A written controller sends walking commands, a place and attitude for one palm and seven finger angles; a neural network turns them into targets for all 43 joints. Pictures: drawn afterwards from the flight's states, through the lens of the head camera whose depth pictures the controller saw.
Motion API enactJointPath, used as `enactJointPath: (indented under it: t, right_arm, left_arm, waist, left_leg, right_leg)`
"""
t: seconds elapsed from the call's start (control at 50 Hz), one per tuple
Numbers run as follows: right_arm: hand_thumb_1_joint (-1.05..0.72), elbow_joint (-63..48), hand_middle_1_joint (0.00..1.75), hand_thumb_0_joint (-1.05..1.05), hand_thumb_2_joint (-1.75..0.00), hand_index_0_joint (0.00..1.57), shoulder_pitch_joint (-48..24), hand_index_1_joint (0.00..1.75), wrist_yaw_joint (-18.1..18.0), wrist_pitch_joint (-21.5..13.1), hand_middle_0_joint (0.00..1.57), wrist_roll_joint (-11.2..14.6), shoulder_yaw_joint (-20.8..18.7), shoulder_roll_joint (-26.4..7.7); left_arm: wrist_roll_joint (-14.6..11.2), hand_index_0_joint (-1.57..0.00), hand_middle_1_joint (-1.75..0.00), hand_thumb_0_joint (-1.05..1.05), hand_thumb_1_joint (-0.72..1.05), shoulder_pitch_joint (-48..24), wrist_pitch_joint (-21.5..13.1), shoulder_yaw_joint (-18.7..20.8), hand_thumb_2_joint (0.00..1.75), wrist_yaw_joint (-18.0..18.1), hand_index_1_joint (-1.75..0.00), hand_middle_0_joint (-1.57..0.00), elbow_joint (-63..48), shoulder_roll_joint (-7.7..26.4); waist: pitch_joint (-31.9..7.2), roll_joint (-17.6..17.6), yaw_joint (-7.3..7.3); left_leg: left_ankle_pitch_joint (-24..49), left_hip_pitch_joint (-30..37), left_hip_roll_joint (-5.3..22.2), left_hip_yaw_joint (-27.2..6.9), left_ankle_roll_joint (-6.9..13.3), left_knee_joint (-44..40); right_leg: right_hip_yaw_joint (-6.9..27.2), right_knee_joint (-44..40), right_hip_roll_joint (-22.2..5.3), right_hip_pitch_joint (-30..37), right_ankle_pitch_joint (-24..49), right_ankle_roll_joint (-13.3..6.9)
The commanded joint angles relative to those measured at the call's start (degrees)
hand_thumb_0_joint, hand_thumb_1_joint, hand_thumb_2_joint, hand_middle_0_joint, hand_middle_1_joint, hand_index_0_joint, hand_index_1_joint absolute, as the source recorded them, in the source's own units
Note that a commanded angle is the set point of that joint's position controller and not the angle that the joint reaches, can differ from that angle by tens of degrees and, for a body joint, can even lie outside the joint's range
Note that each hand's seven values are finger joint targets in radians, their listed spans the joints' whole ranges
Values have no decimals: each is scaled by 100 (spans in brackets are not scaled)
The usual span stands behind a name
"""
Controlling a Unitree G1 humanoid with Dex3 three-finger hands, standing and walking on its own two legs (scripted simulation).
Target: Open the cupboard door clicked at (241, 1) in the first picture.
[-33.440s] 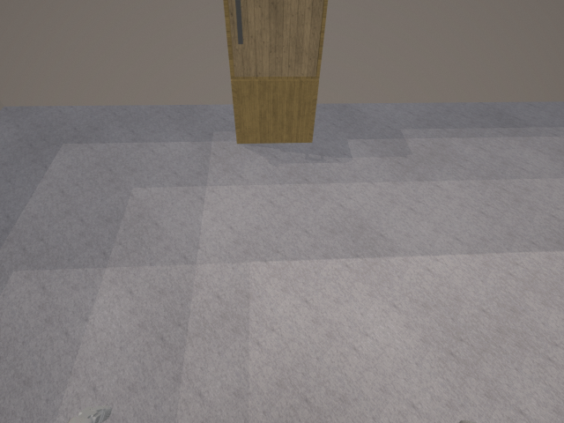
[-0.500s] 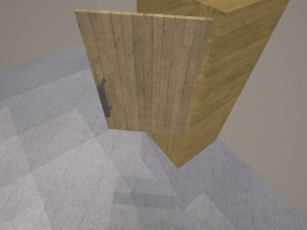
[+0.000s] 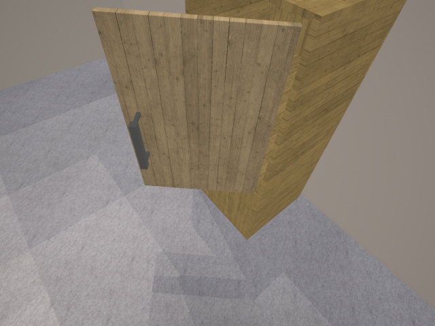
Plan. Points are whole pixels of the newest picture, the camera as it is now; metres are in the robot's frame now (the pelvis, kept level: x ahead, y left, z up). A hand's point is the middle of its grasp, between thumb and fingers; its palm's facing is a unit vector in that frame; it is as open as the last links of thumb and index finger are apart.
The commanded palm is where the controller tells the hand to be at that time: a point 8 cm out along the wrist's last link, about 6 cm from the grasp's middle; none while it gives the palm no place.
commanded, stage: come to a stop and stand still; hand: left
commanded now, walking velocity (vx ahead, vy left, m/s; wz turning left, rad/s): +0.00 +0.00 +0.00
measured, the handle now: (141, 142) +0.57 +0.24 -0.08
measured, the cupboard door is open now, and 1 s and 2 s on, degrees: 47 47 47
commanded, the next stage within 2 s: look again from close up in 0.98 s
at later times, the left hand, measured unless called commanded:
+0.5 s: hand out of the picture -0.07 +0.18 -0.17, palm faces +0.05 -0.97 -0.22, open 7.4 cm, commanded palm none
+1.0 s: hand out of the picture -0.05 +0.14 -0.17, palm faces +0.05 -0.98 -0.18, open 7.3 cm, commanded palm none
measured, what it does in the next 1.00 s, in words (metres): stands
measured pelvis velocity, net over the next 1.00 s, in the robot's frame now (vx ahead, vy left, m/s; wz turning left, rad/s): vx -0.05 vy -0.02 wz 0.03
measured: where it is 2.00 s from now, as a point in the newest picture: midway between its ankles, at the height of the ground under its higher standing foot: outside the picture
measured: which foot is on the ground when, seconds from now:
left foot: down 0.00-1.00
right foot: down 0.00-1.00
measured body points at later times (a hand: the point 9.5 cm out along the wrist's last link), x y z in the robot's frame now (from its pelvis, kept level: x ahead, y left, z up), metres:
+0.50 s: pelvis -0.05 +0.01 +0.00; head -0.06 +0.00 +0.45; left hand -0.07 +0.24 -0.15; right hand -0.01 -0.23 -0.15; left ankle -0.01 +0.09 -0.73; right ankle +0.01 -0.13 -0.73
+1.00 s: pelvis -0.05 -0.02 +0.01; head -0.05 -0.02 +0.46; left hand -0.05 +0.20 -0.15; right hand -0.07 -0.23 -0.16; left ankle -0.01 +0.09 -0.73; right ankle +0.01 -0.13 -0.73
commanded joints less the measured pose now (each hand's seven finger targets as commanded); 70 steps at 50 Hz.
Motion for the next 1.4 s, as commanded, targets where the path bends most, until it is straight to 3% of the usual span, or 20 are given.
enactJointPath:
  t: [0.0, 0.02, 0.04, 0.06, 0.08, 0.1, 0.14, 0.16, 0.2, 0.22, 0.26, 0.36, 0.44, 0.5, 0.88, 1.1, 1.38]
  right_arm:
    - [-90, -850, 30, 0, -90, 20, 554, 30, 29, -222, 20, 127, -124, -362]
    - [-90, -774, 30, 0, -90, 20, 526, 30, 57, -187, 20, 89, -115, -316]
    - [-90, -722, 30, 0, -90, 20, 604, 30, 73, -190, 20, 44, -124, -433]
    - [-90, -769, 30, 0, -90, 20, 477, 30, 61, -220, 20, 1, -136, -661]
    - [-90, -824, 30, 0, -90, 20, 341, 30, 43, -234, 20, 2, -138, -814]
    - [-90, -871, 30, 0, -90, 20, 199, 30, 31, -228, 20, -2, -137, -869]
    - [-90, -939, 30, 0, -90, 20, -30, 30, 37, -215, 20, -15, -105, -829]
    - [-90, -962, 30, 0, -90, 20, -124, 30, 60, -206, 20, -9, -92, -807]
    - [-90, -952, 30, 0, -90, 20, -53, 30, 100, -177, 20, -1, -98, -769]
    - [-90, -921, 30, 0, -90, 20, -1, 30, 113, -157, 20, -5, -114, -785]
    - [-90, -868, 30, 0, -90, 20, 92, 30, 119, -149, 20, -19, -135, -789]
    - [-90, -687, 30, 0, -90, 20, 238, 30, 123, -196, 20, -12, -88, -730]
    - [-90, -483, 30, 0, -90, 20, 441, 30, 111, -205, 20, -5, -46, -635]
    - [-90, -298, 30, 0, -90, 20, 584, 30, 98, -241, 20, 2, -8, -555]
    - [-90, 382, 30, 0, -90, 20, 984, 30, 44, -299, 20, 21, 101, -214]
    - [-90, 437, 30, 0, -90, 20, 928, 30, 36, -301, 20, 27, 106, -182]
    - [-90, 472, 30, 0, -90, 20, 765, 30, 17, -338, 20, 43, 114, -206]
  left_arm:
    - [83, -20, -30, 0, 90, 560, -295, 144, 90, 61, -30, -20, -362, 1011]
    - [82, -20, -30, 0, 90, 397, -240, 130, 90, 63, -30, -20, -449, 1013]
    - [47, -20, -30, 0, 90, 242, -190, 111, 90, 53, -30, -20, -495, 909]
    - [38, -20, -30, 0, 90, 319, -125, 82, 90, 45, -30, -20, -544, 728]
    - [39, -20, -30, 0, 90, 399, -60, 49, 90, 47, -30, -20, -520, 589]
    - [41, -20, -30, 0, 90, 523, -9, 30, 90, 44, -30, -20, -480, 522]
    - [61, -20, -30, 0, 90, 754, 5, -2, 90, -7, -30, -20, -429, 422]
    - [69, -20, -30, 0, 90, 923, -10, -7, 90, -30, -30, -20, -393, 424]
    - [80, -20, -30, 0, 90, 972, -48, -12, 90, -51, -30, -20, -410, 512]
    - [89, -20, -30, 0, 90, 956, -53, 3, 90, -54, -30, -20, -429, 547]
    - [108, -20, -30, 0, 90, 1003, -75, 10, 90, -54, -30, -20, -446, 540]
    - [104, -20, -30, 0, 90, 1273, -143, 6, 90, -59, -30, -20, -333, 483]
    - [93, -20, -30, 0, 90, 1355, -190, 0, 90, -56, -30, -20, -195, 462]
    - [69, -20, -30, 0, 90, 1397, -224, -3, 90, -52, -30, -20, -85, 419]
    - [25, -20, -30, 0, 90, 1399, -283, -28, 90, -2, -30, -20, 285, 185]
    - [20, -20, -30, 0, 90, 1348, -299, -18, 90, -5, -30, -20, 284, 173]
    - [21, -20, -30, 0, 90, 1355, -313, -30, 90, -6, -30, -20, 338, 162]
  waist:
    - [-994, -534, -110]
    - [-877, -218, -196]
    - [-703, 232, -240]
    - [-411, 674, -100]
    - [-190, 1049, -28]
    - [14, 913, 35]
    - [172, 532, 170]
    - [161, 449, 213]
    - [278, 191, 117]
    - [332, 180, 79]
    - [297, 3, 38]
    - [132, 163, 45]
    - [157, -47, -14]
    - [112, -7, -19]
    - [281, 74, 33]
    - [214, -40, 12]
    - [131, 114, 35]
  left_leg:
    - [-268, -428, -82, -347, -331, 103]
    - [356, 103, -79, -227, -280, -582]
    - [1533, 490, 206, -398, -179, -721]
    - [2679, 373, 704, -901, 36, -816]
    - [2992, 77, 1046, -1210, 250, -1159]
    - [2487, -236, 1159, -1291, 393, -1375]
    - [934, -596, 1029, -1252, 442, -1552]
    - [84, -721, 877, -1158, 337, -1561]
    - [-1169, -828, 571, -1085, 148, -1687]
    - [-1436, -836, 526, -1120, 124, -1744]
    - [-1446, -710, 519, -1122, 122, -1754]
    - [-1335, -580, 488, -1110, 115, -1823]
    - [-1047, -393, 393, -1038, 81, -1667]
    - [-800, -292, 359, -1000, 52, -1598]
    - [-229, -367, 364, -896, -62, -1612]
    - [118, -83, 354, -806, -89, -1544]
    - [469, 80, 410, -781, -110, -1634]
  right_leg:
    - [971, -216, -1539, 1263, 4516, -842]
    - [894, -73, -1187, 764, 3571, -626]
    - [567, 32, -697, 292, 2042, -311]
    - [270, 112, -245, -22, 711, -37]
    - [27, 233, -25, 6, -570, 88]
    - [50, 423, 14, 59, -1064, 98]
    - [112, 171, -31, 218, -772, 39]
    - [179, -119, -58, 324, -418, 22]
    - [390, -562, -100, 206, -529, -34]
    - [457, -670, -103, 58, -797, -35]
    - [474, -785, -101, -92, -957, -22]
    - [593, -995, -134, -77, -974, -21]
    - [837, -1284, -220, -302, -1286, -65]
    - [938, -1384, -276, -321, -1271, -83]
    - [863, -1495, -320, 1, -794, -112]
    - [883, -1597, -328, -1, -650, -108]
    - [802, -1548, -307, 258, -63, -91]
